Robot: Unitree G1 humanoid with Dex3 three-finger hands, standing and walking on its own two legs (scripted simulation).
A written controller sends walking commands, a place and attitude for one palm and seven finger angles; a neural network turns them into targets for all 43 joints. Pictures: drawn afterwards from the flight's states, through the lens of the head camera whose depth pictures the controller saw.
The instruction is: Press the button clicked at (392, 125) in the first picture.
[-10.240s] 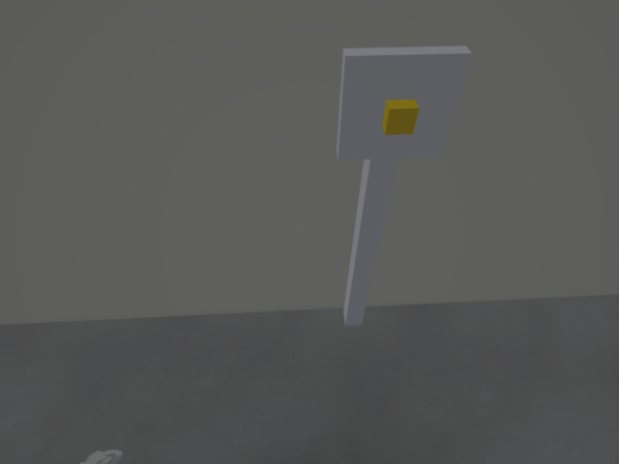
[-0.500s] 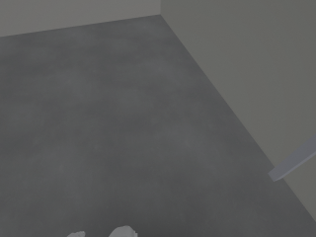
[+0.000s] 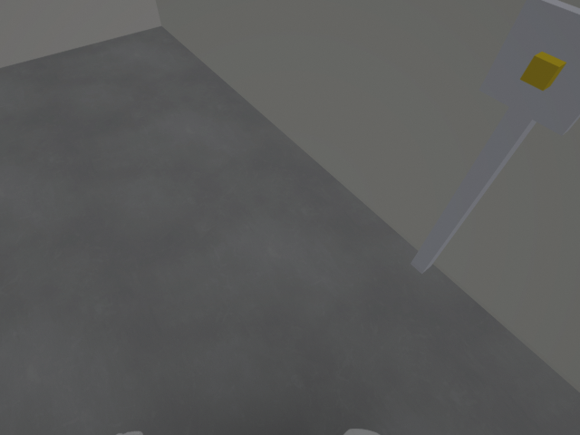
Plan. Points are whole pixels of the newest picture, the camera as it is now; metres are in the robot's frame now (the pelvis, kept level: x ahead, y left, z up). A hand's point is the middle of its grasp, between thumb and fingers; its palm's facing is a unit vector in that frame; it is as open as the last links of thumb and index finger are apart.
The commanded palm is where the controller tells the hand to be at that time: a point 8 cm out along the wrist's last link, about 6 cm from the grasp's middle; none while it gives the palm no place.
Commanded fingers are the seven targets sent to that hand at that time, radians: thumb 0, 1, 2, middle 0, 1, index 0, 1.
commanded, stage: turn to face it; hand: left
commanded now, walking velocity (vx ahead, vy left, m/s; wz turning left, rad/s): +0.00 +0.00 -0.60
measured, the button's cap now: (543, 70) +0.78 -0.48 +0.11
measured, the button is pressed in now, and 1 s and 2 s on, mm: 0 0 0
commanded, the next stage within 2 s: take the last steps up to it in 1.46 s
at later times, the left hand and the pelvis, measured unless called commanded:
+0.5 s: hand out of the picture +0.12 +0.16 -0.17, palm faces -0.23 -0.95 -0.22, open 7.4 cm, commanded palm none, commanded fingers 0.00 0.90 0.90 -0.20 -0.30 -0.20 -0.30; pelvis +0.00 -0.02 -0.01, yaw -17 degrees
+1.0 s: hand (233, 408) +0.18 +0.10 -0.17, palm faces -0.58 -0.79 -0.23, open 7.4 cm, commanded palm none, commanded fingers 0.00 0.90 0.90 -0.20 -0.30 -0.20 -0.30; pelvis -0.02 -0.01 -0.01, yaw -37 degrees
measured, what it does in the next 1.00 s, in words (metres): steps on the spot, turning right: right foot, then left foot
